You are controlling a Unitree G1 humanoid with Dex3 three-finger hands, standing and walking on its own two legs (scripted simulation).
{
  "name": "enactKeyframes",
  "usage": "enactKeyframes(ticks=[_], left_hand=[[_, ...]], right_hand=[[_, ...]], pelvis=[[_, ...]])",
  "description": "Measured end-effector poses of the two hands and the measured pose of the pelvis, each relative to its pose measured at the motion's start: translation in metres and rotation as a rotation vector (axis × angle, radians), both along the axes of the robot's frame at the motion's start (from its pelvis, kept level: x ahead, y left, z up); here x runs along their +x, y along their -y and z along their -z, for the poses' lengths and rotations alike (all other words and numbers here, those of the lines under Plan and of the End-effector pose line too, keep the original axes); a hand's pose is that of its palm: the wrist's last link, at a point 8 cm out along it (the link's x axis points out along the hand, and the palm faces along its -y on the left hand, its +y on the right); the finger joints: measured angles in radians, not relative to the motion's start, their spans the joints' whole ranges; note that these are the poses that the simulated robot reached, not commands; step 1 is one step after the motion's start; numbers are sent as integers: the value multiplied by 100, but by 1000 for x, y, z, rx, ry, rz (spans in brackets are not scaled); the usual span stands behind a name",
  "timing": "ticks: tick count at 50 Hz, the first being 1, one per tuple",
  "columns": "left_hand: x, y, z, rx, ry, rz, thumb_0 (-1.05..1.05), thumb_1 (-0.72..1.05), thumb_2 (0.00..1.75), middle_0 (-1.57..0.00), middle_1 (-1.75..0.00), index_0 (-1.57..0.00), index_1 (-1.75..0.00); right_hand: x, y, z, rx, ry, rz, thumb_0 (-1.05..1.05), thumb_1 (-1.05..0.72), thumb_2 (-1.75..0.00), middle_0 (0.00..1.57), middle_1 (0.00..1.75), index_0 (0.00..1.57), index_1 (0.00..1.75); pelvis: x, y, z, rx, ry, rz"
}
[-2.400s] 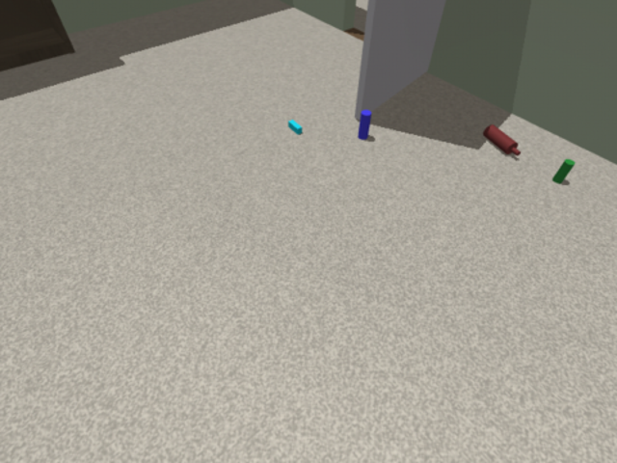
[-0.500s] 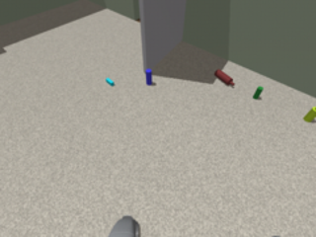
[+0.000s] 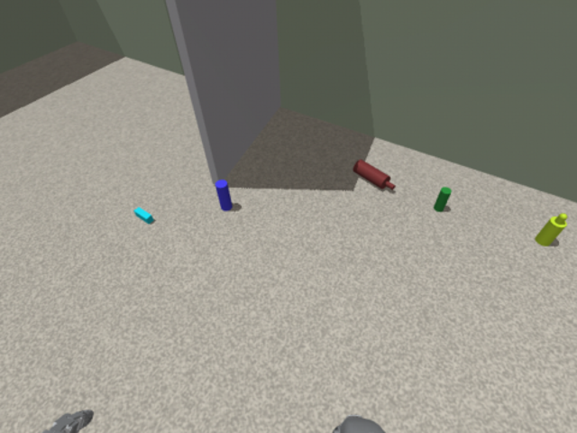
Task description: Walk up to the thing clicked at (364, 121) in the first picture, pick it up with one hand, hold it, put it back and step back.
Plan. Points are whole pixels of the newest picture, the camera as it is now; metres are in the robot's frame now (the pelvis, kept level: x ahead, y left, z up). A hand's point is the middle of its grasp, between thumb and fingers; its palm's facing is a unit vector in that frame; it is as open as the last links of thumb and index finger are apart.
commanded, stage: walk up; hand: left
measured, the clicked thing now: (224, 195) +1.21 +0.29 -0.68
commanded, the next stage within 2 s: none
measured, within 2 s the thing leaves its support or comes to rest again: neither
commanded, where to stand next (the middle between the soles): +0.86 +0.08 m, yaw +1 degrees
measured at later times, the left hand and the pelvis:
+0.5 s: hand (98, 387) +0.24 +0.32 -0.15, palm faces +0.03 -0.92 -0.38, open 7.4 cm; pelvis +0.23 +0.03 +0.00, yaw +2 degrees
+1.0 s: hand (151, 238) +0.53 +0.29 -0.11, palm faces -0.04 -0.91 -0.42, open 7.4 cm; pelvis +0.43 +0.02 +0.00, yaw +1 degrees
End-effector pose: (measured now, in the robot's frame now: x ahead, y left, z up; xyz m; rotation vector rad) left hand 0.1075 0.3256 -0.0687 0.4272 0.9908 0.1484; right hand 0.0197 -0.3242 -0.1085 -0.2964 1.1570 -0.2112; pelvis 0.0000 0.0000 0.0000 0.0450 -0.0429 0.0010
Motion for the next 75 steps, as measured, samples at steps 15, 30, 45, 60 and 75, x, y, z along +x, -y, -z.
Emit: enactKeyframes(ticks=[15,30,45,60,75], left_hand=[[46,18,-5,-10,-138,-138,0,90,90,-21,-30,-21,-30],[185,-46,38,-57,-183,-137,1,90,90,-20,-30,-21,-30],[361,-26,8,-29,-108,-45,1,90,90,-20,-30,-21,-30],[426,-1,-15,3,-46,-114,0,90,90,-21,-30,-21,-30],[475,-76,40,-41,-195,-179,1,90,90,-21,-30,-21,-30]], right_hand=[[200,-2,-17,30,53,-102,1,-91,-90,20,30,20,30],[344,-57,-40,-60,119,-100,1,-91,-90,20,30,20,30],[384,-44,-12,5,-41,-8,1,-90,-90,20,30,21,30],[528,-25,-8,38,12,-84,1,-91,-90,20,30,20,30],[647,-72,-33,-87,46,-126,1,-91,-90,20,30,20,30]], pelvis=[[131,8,-21,-51,-4,-7],[269,-48,-8,-57,4,-29],[387,-35,-12,-2,-1,-7],[481,-15,-21,-31,25,-16],[582,-73,-2,-48,0,-40]])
